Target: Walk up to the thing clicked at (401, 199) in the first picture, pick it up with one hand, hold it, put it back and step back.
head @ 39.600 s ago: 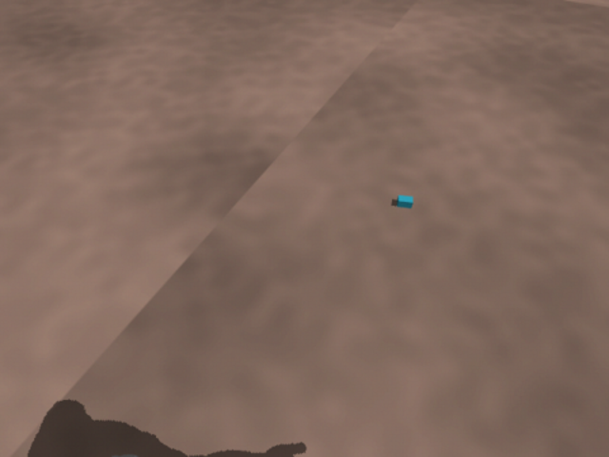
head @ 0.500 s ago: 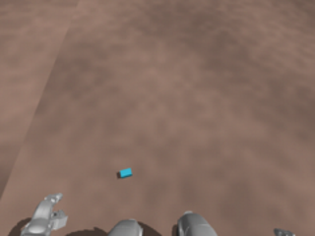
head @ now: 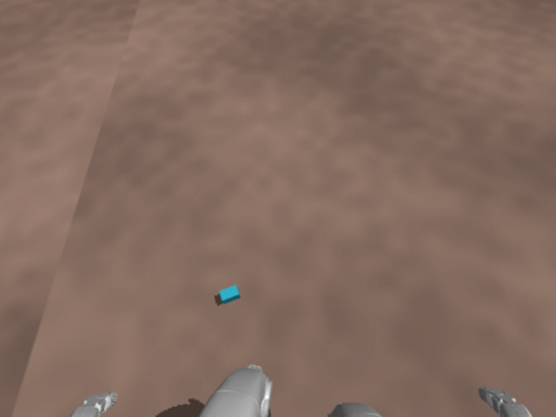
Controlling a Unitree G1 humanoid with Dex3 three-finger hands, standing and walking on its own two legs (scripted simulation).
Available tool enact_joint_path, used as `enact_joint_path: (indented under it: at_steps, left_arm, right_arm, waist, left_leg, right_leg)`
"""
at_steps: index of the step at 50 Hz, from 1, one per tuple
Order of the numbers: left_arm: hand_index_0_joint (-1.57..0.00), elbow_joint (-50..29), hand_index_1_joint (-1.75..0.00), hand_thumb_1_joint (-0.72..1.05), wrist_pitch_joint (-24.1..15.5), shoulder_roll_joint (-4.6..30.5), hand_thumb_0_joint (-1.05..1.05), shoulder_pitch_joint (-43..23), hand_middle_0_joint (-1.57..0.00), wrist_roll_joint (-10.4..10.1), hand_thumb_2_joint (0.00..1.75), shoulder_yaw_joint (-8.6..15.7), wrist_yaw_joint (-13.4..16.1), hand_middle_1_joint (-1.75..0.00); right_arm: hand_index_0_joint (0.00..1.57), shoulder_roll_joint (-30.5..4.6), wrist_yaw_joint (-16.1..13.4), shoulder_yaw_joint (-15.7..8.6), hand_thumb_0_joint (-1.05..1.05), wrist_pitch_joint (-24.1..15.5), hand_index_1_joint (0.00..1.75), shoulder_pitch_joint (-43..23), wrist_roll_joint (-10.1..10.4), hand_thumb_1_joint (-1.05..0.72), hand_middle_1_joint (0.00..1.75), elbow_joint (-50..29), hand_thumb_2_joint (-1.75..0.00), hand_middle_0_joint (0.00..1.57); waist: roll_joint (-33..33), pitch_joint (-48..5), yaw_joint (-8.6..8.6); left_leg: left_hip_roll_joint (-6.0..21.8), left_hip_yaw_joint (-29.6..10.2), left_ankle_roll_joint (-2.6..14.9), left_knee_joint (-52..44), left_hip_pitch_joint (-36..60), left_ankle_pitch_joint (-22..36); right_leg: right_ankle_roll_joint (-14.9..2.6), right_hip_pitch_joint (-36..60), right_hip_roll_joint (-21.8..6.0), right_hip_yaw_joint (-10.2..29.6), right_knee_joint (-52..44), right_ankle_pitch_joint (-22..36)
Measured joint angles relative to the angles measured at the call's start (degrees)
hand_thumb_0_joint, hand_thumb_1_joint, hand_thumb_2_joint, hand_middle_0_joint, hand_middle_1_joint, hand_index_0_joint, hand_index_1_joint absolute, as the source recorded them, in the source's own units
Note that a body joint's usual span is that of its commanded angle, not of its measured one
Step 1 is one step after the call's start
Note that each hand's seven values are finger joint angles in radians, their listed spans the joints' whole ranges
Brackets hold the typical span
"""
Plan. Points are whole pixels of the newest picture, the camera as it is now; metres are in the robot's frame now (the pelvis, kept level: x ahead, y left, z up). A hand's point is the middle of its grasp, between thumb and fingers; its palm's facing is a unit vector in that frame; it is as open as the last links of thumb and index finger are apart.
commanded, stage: step back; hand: left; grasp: from above
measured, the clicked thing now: (229, 294) +0.52 +0.26 -0.74
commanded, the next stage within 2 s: none
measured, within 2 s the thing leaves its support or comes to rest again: neither
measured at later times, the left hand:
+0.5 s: hand out of the picture -0.05 +0.28 -0.15, palm faces +0.06 -0.93 -0.36, open 7.3 cm
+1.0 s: hand out of the picture -0.21 +0.24 -0.13, palm faces +0.08 -0.90 -0.43, open 7.3 cm
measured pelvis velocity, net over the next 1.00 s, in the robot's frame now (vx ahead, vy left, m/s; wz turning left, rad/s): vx -0.32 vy -0.04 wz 0.10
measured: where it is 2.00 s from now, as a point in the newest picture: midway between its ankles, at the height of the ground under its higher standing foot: outside the picture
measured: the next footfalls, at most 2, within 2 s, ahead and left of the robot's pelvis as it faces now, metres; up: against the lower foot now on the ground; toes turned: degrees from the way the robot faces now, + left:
left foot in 0.26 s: -0.06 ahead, +0.11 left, +0.00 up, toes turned +2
right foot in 0.68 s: -0.20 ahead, -0.16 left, +0.00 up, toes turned +2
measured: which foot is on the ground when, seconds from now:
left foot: up 0.00-0.24, down 0.26-0.70, up 0.72-0.98, down 1.00-1.00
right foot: down 0.00-0.28, up 0.30-0.66, down 0.68-1.00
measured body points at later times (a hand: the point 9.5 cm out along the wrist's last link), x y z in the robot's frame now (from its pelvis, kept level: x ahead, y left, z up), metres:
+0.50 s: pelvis -0.14 +0.00 +0.01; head -0.09 +0.03 +0.45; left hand -0.06 +0.33 -0.12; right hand -0.02 -0.30 -0.09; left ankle -0.10 +0.11 -0.72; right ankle -0.18 -0.15 -0.63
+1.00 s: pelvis -0.32 -0.04 -0.01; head -0.26 -0.05 +0.44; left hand -0.22 +0.28 -0.10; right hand -0.23 -0.36 -0.13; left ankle -0.35 +0.08 -0.72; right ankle -0.24 -0.16 -0.72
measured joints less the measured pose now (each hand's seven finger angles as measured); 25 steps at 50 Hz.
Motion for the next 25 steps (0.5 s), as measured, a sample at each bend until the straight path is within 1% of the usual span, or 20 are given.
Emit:
enact_joint_path:
  at_steps: [1,2,3,5,8,10,11,12,13,14,15,16,17,18,19,21,23,25]
  left_arm:
    - [-0.21,-0.18,-0.30,0.91,0.09,-0.29,0.00,0.19,-0.21,-0.04,0.90,-0.09,0.16,-0.30]
    - [-0.21,-0.46,-0.30,0.91,0.21,-0.48,0.00,0.24,-0.21,-0.03,0.90,-0.12,0.29,-0.30]
    - [-0.21,-0.88,-0.30,0.91,0.30,-0.56,0.00,0.13,-0.21,0.02,0.90,-0.11,0.41,-0.30]
    - [-0.21,-2.10,-0.30,0.90,0.23,-0.60,0.00,-0.48,-0.21,0.12,0.90,-0.08,0.65,-0.30]
    - [-0.21,-4.39,-0.30,0.90,-0.21,-0.44,0.00,-1.74,-0.21,0.22,0.90,-0.16,1.09,-0.30]
    - [-0.21,-5.76,-0.30,0.90,-0.34,-0.08,0.00,-2.60,-0.21,0.07,0.90,-0.29,1.19,-0.30]
    - [-0.21,-6.26,-0.30,0.90,-0.27,0.20,0.00,-3.00,-0.21,-0.09,0.90,-0.38,1.16,-0.30]
    - [-0.21,-6.63,-0.30,0.90,-0.09,0.55,0.00,-3.35,-0.21,-0.31,0.90,-0.49,1.09,-0.30]
    - [-0.21,-6.82,-0.30,0.90,0.17,0.93,0.00,-3.75,-0.21,-0.50,0.90,-0.59,1.00,-0.30]
    - [-0.21,-6.64,-0.30,0.90,0.51,1.48,0.00,-4.26,-0.21,-0.69,0.90,-0.49,0.96,-0.30]
    - [-0.21,-6.17,-0.30,0.91,0.89,1.60,0.00,-4.44,-0.21,-0.88,0.90,-0.37,1.04,-0.30]
    - [-0.21,-5.50,-0.30,0.91,1.25,1.44,0.00,-4.41,-0.21,-0.81,0.90,-0.27,1.17,-0.30]
    - [-0.21,-4.81,-0.30,0.91,1.60,1.36,0.00,-4.31,-0.21,-0.73,0.90,-0.19,1.26,-0.30]
    - [-0.21,-4.33,-0.30,0.91,1.85,1.46,0.00,-4.09,-0.21,-0.87,0.90,-0.07,1.33,-0.30]
    - [-0.21,-4.02,-0.30,0.91,1.89,1.62,0.00,-3.78,-0.21,-1.09,0.90,0.09,1.36,-0.30]
    - [-0.21,-3.71,-0.30,0.91,1.65,1.91,0.00,-3.01,-0.21,-1.23,0.90,0.44,1.31,-0.30]
    - [-0.21,-3.47,-0.30,0.91,1.40,2.24,0.00,-2.08,-0.21,-1.16,0.90,0.86,1.25,-0.30]
    - [-0.21,-3.12,-0.30,0.91,1.35,2.55,0.00,-1.15,-0.21,-1.02,0.90,1.13,1.25,-0.30]
  right_arm:
    - [0.21,-0.27,-0.06,0.03,0.00,-0.09,0.30,0.41,0.25,-0.90,0.30,0.14,-0.90,0.20]
    - [0.21,-0.52,-0.18,0.12,0.00,-0.30,0.30,0.87,0.39,-0.90,0.30,0.16,-0.90,0.20]
    - [0.21,-0.75,-0.29,0.22,0.00,-0.56,0.30,1.39,0.40,-0.90,0.30,0.09,-0.90,0.20]
    - [0.20,-1.23,-0.45,0.37,0.00,-0.89,0.30,2.48,0.34,-0.90,0.30,-0.04,-0.90,0.20]
    - [0.20,-1.59,-0.58,0.39,0.00,-0.81,0.30,3.49,0.06,-0.90,0.30,-0.01,-0.90,0.20]
    - [0.20,-1.53,-0.54,0.33,0.00,-0.83,0.30,3.67,-0.23,-0.90,0.30,-0.02,-0.90,0.20]
    - [0.20,-1.41,-0.46,0.30,0.00,-1.01,0.30,3.71,-0.35,-0.90,0.30,-0.08,-0.90,0.20]
    - [0.20,-1.26,-0.33,0.24,0.00,-1.30,0.30,3.78,-0.51,-0.90,0.30,-0.17,-0.90,0.20]
    - [0.20,-1.02,-0.19,0.07,0.00,-1.65,0.30,3.77,-0.74,-0.90,0.30,-0.18,-0.90,0.20]
    - [0.20,-0.24,-0.09,-0.08,0.00,-1.82,0.30,3.37,-1.17,-0.90,0.30,0.04,-0.90,0.20]
    - [0.20,0.18,0.30,0.06,0.00,-1.80,0.30,3.19,-1.48,-0.90,0.30,-0.03,-0.90,0.20]
    - [0.20,0.30,0.73,0.27,0.00,-1.84,0.30,3.12,-1.72,-0.90,0.30,-0.22,-0.90,0.20]
    - [0.20,0.48,0.93,0.43,0.00,-1.99,0.30,3.10,-1.86,-0.90,0.30,-0.38,-0.90,0.20]
    - [0.21,0.80,0.90,0.64,0.00,-2.12,0.30,3.09,-1.96,-0.90,0.30,-0.46,-0.90,0.20]
    - [0.21,1.12,0.79,0.84,0.00,-2.15,0.30,3.09,-2.02,-0.90,0.30,-0.55,-0.90,0.20]
    - [0.21,1.49,0.58,0.99,0.00,-2.16,0.30,2.96,-2.02,-0.90,0.30,-0.94,-0.90,0.20]
    - [0.21,1.66,0.40,0.89,0.00,-2.19,0.30,2.40,-1.99,-0.90,0.30,-1.57,-0.90,0.20]
    - [0.21,1.67,0.19,0.75,0.00,-2.39,0.30,1.62,-1.87,-0.90,0.30,-2.44,-0.90,0.20]
  waist:
    - [-0.05,-0.42,0.12]
    - [-0.07,-0.82,0.12]
    - [-0.09,-1.11,0.13]
    - [-0.09,-1.31,0.21]
    - [-0.23,-0.94,0.21]
    - [-0.60,-0.48,0.06]
    - [-0.92,-0.25,-0.09]
    - [-1.30,-0.12,-0.31]
    - [-1.88,0.09,-0.58]
    - [-3.59,0.83,-0.28]
    - [-4.28,1.06,0.03]
    - [-3.87,0.94,-0.31]
    - [-3.35,0.75,-0.90]
    - [-3.21,0.47,-1.22]
    - [-3.32,0.09,-1.22]
    - [-3.43,-0.49,-0.84]
    - [-3.51,-0.61,-0.45]
    - [-3.40,-0.39,-0.19]
  left_leg:
    - [-1.58,-1.53,-0.07,3.82,-0.37,-0.33]
    - [-2.59,-2.45,-0.19,6.53,-0.44,-0.29]
    - [-3.12,-2.93,-0.38,8.27,-0.17,-0.25]
    - [-3.24,-3.13,-0.86,8.54,1.44,-0.77]
    - [-1.73,-1.95,-1.31,2.10,5.37,-2.12]
    - [-0.33,-0.60,-1.07,-4.52,8.15,-2.08]
    - [0.34,0.17,-0.78,-8.73,9.74,-0.82]
    - [0.94,1.07,-0.43,-13.82,11.58,1.99]
    - [1.06,1.68,0.32,-18.06,13.02,5.71]
    - [0.09,2.55,1.03,-18.79,13.31,6.95]
    - [-0.06,3.13,1.50,-18.44,12.96,7.15]
    - [0.51,2.91,1.84,-17.97,12.32,7.29]
    - [1.15,2.38,2.02,-18.08,11.87,7.81]
    - [1.65,2.09,2.01,-18.83,11.67,8.68]
    - [2.02,2.08,1.92,-19.84,11.49,9.70]
    - [2.74,2.34,1.83,-21.43,10.85,11.53]
    - [3.34,2.80,1.78,-22.27,10.02,12.97]
    - [3.99,3.31,1.72,-22.44,8.99,14.10]
  right_leg:
    - [0.07,-0.06,-0.37,0.04,-1.06,0.98]
    - [0.12,-0.27,-0.65,-0.08,-2.06,1.93]
    - [0.12,-0.62,-0.85,-0.27,-2.85,2.80]
    - [0.11,-1.49,-1.12,-0.88,-3.78,4.17]
    - [0.21,-3.22,-1.51,-2.22,-3.70,5.50]
    - [0.47,-4.70,-1.89,-3.20,-2.77,6.03]
    - [0.67,-5.54,-2.14,-3.65,-1.97,6.14]
    - [0.92,-6.51,-2.45,-4.04,-0.83,6.08]
    - [1.26,-7.52,-2.93,-4.30,0.55,5.90]
    - [1.39,-8.15,-3.88,-3.47,1.66,5.93]
    - [1.18,-8.95,-3.30,-2.13,3.33,2.54]
    - [1.06,-10.04,-1.39,-0.49,7.20,-2.83]
    - [0.90,-11.17,0.84,1.37,12.48,-6.72]
    - [0.67,-12.14,2.76,3.16,17.68,-8.57]
    - [0.52,-12.92,4.15,4.54,22.22,-9.16]
    - [0.78,-13.50,5.61,5.96,28.74,-8.95]
    - [1.83,-12.61,5.75,6.60,31.77,-8.58]
    - [2.87,-10.64,5.00,6.63,30.79,-8.75]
